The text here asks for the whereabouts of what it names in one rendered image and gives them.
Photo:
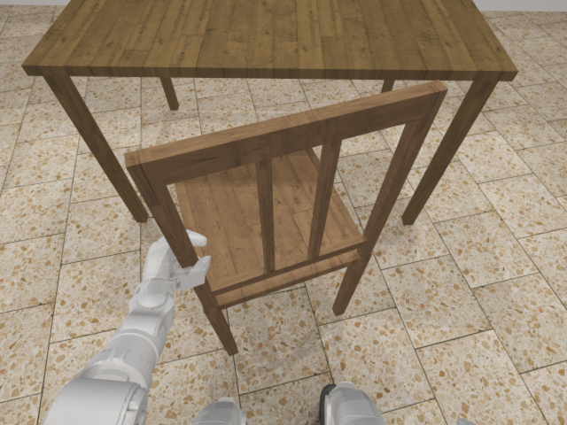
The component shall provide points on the robot right shin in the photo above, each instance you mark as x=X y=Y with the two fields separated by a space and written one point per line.
x=344 y=385

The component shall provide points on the robot left thigh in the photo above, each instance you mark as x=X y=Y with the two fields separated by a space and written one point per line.
x=221 y=413

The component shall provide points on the chair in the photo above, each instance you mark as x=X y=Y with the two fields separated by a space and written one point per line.
x=267 y=205

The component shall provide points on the left robot forearm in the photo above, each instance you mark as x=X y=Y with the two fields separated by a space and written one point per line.
x=135 y=347

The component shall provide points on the robot left upper arm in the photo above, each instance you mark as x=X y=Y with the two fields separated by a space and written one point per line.
x=89 y=401

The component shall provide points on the left robot hand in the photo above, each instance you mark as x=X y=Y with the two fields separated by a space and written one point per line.
x=161 y=263

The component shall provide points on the table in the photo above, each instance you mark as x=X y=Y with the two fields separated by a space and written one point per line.
x=409 y=40

